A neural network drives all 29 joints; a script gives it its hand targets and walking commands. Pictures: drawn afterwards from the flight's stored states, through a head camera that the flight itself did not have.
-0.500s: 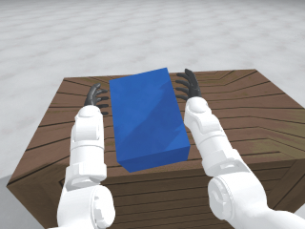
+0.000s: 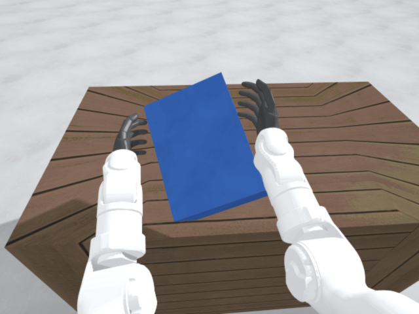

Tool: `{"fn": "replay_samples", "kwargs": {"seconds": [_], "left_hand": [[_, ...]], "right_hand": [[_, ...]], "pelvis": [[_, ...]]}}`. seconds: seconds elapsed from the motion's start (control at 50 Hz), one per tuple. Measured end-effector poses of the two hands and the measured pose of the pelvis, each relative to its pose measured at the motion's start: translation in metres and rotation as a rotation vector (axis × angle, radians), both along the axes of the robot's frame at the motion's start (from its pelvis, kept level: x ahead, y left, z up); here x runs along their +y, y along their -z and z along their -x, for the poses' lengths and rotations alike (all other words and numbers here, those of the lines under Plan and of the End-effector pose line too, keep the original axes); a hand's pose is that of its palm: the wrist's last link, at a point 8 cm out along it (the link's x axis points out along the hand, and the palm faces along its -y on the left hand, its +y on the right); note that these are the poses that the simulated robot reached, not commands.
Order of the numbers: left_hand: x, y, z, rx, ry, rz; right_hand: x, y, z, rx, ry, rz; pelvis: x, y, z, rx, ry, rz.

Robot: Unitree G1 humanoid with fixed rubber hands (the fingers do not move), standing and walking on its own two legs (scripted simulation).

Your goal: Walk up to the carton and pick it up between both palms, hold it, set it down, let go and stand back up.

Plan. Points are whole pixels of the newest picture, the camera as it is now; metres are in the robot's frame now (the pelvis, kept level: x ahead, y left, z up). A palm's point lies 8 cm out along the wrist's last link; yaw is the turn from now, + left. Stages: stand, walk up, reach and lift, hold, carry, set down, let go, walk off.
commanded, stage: set down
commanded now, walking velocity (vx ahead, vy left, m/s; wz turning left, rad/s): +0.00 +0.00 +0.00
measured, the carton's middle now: (207, 152) +0.44 -0.01 +0.09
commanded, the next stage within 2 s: none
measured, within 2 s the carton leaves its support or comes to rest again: neither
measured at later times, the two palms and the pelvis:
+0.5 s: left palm (122, 161) +0.37 +0.16 +0.14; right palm (261, 137) +0.39 -0.11 +0.16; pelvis +0.00 +0.00 +0.00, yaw +0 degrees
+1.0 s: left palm (128, 153) +0.40 +0.15 +0.13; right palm (258, 137) +0.43 -0.12 +0.14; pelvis +0.02 +0.00 +0.00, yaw +0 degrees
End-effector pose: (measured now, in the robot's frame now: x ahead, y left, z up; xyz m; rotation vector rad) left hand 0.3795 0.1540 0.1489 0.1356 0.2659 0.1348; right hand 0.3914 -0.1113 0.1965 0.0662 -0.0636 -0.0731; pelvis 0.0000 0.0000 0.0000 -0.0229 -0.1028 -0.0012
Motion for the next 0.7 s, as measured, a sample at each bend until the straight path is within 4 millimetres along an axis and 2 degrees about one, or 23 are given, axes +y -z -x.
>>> {"fn": "replay_samples", "kwargs": {"seconds": [0.1,0.2,0.36,0.48,0.6,0.7], "left_hand": [[-0.001,0.015,-0.002,0.006,-0.023,-0.041],[-0.001,0.021,-0.002,0.012,-0.04,-0.046],[0.0,0.019,0.004,0.002,-0.045,-0.039],[0.004,0.013,0.01,-0.018,-0.056,-0.031],[0.007,0.003,0.005,-0.056,-0.063,-0.029],[0.008,0.005,-0.002,-0.051,-0.067,-0.025]], "right_hand": [[0.003,0.01,-0.008,-0.01,-0.011,0.02],[0.004,0.014,-0.01,-0.007,-0.018,0.033],[0.005,0.015,-0.004,-0.01,-0.017,0.036],[0.002,0.03,-0.001,0.045,-0.029,0.0],[0.002,0.041,-0.004,0.082,-0.038,0.005],[0.002,0.045,-0.011,0.093,-0.048,0.016]], "pelvis": [[-0.001,0.0,-0.009,0.012,-0.001,-0.001],[-0.002,-0.001,-0.011,0.015,-0.001,-0.003],[-0.001,0.0,-0.006,0.008,-0.002,0.0],[-0.001,0.0,-0.002,0.003,-0.002,0.0],[-0.001,0.0,-0.002,0.003,-0.002,0.0],[-0.001,0.0,-0.007,0.01,-0.002,-0.001]]}}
